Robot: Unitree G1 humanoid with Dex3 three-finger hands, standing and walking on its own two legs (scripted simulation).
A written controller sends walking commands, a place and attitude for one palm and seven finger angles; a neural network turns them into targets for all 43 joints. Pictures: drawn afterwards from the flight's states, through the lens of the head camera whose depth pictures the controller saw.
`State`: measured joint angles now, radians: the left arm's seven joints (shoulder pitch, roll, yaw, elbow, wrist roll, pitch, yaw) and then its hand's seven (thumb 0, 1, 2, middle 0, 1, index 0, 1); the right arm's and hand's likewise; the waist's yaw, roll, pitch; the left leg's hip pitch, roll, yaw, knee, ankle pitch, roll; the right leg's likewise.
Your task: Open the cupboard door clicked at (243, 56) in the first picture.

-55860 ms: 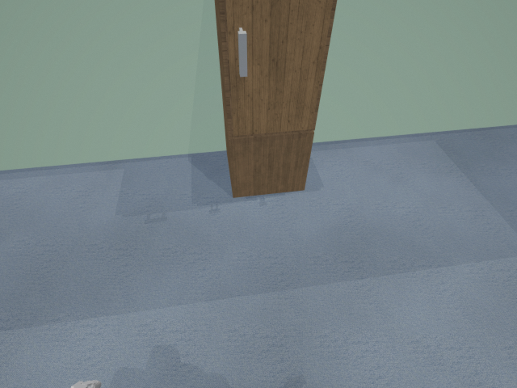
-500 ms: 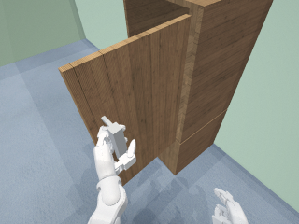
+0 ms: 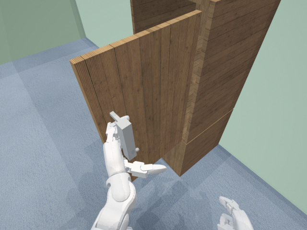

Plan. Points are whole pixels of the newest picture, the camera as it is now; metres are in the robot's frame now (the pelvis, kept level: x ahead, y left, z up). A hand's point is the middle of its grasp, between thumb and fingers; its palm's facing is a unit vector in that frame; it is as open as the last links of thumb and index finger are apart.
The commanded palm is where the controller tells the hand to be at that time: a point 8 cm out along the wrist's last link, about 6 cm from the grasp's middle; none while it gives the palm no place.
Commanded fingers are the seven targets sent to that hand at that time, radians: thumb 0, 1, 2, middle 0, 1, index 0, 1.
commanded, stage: open thumb and fingers to let go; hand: left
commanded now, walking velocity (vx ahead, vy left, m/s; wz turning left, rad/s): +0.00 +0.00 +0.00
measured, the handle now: (122, 135) +0.34 +0.10 +0.08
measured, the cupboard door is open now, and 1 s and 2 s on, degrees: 93 96 96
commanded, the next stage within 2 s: slide the hand sideways off the handle in 0.08 s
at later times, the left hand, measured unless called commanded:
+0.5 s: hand (135, 163) +0.26 +0.06 +0.08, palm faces -0.11 -0.99 +0.03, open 16.2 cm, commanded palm +0.24 +0.11 +0.07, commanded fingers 0.00 -0.50 0.30 -0.15 -0.30 -0.15 -0.30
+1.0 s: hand (114, 184) +0.21 +0.10 +0.07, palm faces -0.06 -1.00 +0.00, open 16.3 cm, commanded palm +0.19 +0.16 +0.07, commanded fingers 0.00 -0.50 0.30 -0.15 -0.30 -0.15 -0.30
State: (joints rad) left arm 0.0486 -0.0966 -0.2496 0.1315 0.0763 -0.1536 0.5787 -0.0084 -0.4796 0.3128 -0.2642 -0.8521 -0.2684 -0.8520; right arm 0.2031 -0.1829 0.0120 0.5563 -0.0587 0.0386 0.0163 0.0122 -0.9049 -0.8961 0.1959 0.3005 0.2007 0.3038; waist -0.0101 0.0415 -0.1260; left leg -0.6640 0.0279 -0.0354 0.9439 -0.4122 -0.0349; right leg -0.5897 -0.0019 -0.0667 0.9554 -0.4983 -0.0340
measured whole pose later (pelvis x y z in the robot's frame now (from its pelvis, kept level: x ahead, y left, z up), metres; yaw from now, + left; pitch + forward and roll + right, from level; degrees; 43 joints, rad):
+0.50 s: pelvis -0.01 +0.02 +0.00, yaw -1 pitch +7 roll +0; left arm 0.11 0.02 -0.25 0.07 -0.05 -0.23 0.13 -0.01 -0.51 0.30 -0.18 -0.33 -0.16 -0.34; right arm 0.26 -0.22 0.03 0.48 0.00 -0.01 0.01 0.01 -0.90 -0.90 0.20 0.30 0.20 0.30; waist -0.01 0.05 -0.10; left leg -0.66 0.01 -0.01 0.95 -0.40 -0.01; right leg -0.59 -0.02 -0.04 0.95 -0.48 -0.01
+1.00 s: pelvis +0.01 +0.02 -0.01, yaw -1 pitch +9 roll -1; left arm 0.50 0.11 -0.19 -0.27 -0.06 -0.29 0.02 -0.01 -0.51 0.30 -0.18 -0.31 -0.17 -0.31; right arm 0.26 -0.21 0.03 0.38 0.00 -0.03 0.01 0.01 -0.90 -0.90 0.20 0.30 0.20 0.30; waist 0.00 0.04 -0.12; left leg -0.72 0.02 -0.02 1.03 -0.47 -0.01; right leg -0.64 -0.01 -0.05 1.02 -0.54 -0.01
